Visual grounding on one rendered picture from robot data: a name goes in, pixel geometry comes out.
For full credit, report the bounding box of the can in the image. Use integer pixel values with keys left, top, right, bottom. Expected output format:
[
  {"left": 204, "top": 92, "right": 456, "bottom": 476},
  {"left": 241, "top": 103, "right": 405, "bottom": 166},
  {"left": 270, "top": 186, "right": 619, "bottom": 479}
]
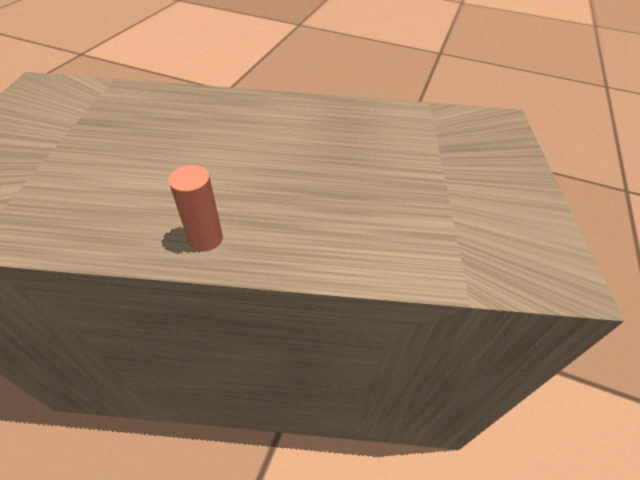
[{"left": 169, "top": 165, "right": 223, "bottom": 252}]

